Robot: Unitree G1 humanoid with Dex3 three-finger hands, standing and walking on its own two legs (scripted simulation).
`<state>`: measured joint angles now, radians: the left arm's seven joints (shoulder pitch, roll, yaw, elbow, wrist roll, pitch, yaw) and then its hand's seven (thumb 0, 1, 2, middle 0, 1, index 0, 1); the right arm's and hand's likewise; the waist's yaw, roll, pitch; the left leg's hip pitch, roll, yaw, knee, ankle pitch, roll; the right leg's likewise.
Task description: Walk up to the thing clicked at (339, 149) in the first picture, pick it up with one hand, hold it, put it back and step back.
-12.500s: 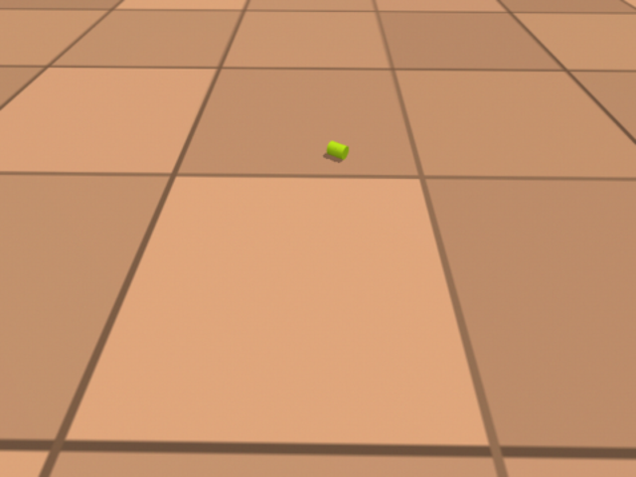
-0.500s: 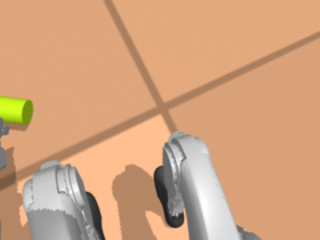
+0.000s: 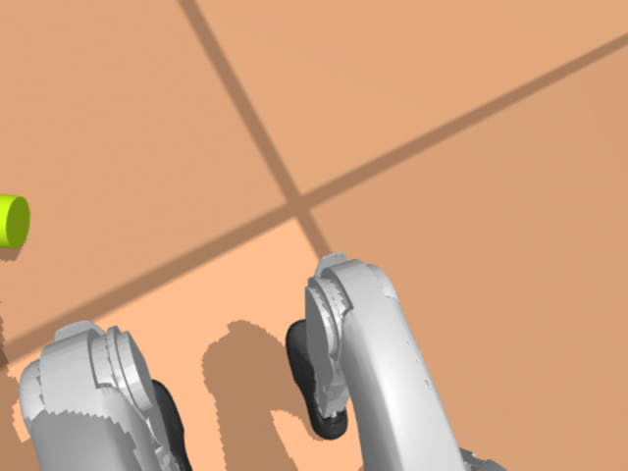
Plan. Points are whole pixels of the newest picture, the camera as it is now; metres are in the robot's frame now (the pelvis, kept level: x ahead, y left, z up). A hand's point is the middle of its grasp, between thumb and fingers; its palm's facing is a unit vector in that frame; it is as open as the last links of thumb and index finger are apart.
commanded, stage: rise first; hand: left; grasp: from above
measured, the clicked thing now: out of the picture +0.48 +0.34 -0.29
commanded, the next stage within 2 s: none
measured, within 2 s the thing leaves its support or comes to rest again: neither
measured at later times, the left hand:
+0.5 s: hand out of the picture +0.44 +0.35 -0.17, palm faces +0.03 -0.45 -0.89, open 14.2 cm
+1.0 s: hand out of the picture +0.43 +0.36 -0.18, palm faces +0.00 -0.46 -0.89, open 14.2 cm
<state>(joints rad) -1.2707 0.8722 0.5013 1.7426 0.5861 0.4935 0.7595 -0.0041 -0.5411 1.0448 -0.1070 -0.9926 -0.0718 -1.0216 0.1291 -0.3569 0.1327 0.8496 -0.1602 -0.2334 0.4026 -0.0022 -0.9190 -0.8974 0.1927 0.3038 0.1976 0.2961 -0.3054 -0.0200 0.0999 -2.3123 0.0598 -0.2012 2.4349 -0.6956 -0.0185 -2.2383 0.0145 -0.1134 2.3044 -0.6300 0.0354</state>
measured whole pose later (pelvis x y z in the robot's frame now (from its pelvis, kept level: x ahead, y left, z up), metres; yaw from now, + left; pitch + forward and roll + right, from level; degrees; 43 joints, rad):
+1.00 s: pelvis +0.00 +0.00 +0.00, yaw -1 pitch +32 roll -11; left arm -1.29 0.91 0.46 1.73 0.59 0.52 0.72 0.00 -0.54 1.04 -0.11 -0.99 -0.07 -1.02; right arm 0.14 -0.35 0.17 0.82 -0.14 -0.23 0.40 0.00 -0.92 -0.90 0.19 0.30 0.20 0.30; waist -0.33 -0.04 0.10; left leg -2.31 0.06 -0.21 2.43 -0.70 -0.02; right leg -2.23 0.02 -0.12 2.29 -0.63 0.04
